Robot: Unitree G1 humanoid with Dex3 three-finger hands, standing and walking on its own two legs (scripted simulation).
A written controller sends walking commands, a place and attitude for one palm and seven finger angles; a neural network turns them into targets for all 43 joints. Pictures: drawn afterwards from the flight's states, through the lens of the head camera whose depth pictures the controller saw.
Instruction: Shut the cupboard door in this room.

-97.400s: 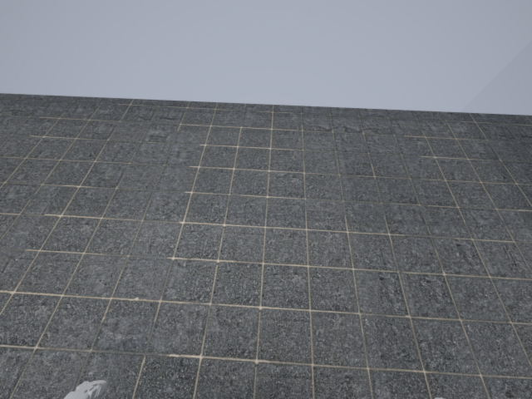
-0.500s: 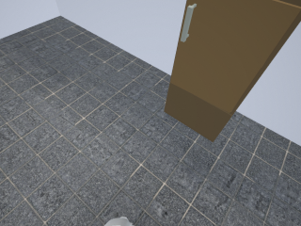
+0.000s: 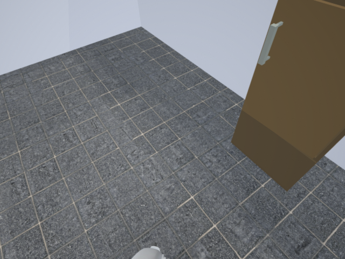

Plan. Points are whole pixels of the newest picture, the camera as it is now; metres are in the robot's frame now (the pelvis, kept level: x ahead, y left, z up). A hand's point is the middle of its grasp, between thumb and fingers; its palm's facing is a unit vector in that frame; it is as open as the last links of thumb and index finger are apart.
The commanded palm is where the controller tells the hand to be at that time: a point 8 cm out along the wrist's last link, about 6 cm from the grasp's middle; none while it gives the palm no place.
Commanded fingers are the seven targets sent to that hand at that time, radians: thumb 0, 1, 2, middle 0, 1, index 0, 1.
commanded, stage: walk to a spot facing it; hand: left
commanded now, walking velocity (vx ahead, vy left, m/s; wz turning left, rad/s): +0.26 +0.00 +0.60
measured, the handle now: (270, 43) +0.87 -0.35 +0.03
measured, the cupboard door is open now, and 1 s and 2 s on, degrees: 3 3 3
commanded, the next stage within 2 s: turn to face it in 0.46 s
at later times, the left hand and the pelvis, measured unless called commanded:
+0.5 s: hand out of the picture +0.00 +0.23 -0.19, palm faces +0.40 -0.89 -0.22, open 7.4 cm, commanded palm none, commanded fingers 0.00 0.90 0.90 -0.20 -0.30 -0.20 -0.30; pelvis +0.12 +0.07 -0.02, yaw +19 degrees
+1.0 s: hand (87, 207) +0.28 +0.28 -0.17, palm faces +0.24 -0.94 -0.22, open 7.3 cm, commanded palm none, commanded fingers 0.00 0.90 0.90 -0.20 -0.30 -0.20 -0.30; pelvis +0.26 +0.09 -0.01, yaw +12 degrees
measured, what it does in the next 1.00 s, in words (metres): walks ahead: left foot, then right foot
